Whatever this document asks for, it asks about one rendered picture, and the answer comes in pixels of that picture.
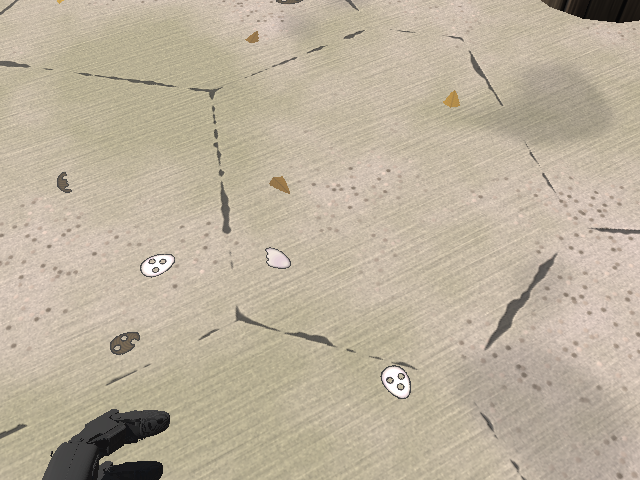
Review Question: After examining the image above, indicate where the left robot hand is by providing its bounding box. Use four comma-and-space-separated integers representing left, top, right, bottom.
42, 409, 170, 480

